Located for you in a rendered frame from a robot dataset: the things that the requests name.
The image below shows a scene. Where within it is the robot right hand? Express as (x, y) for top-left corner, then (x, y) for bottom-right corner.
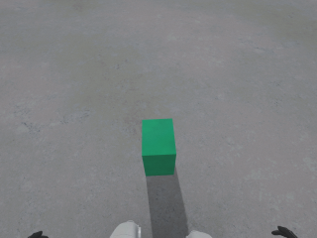
(271, 226), (297, 238)

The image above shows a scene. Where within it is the robot left thigh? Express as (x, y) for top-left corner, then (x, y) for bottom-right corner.
(110, 222), (142, 238)

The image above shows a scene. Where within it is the carton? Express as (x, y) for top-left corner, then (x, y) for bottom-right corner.
(142, 118), (176, 177)

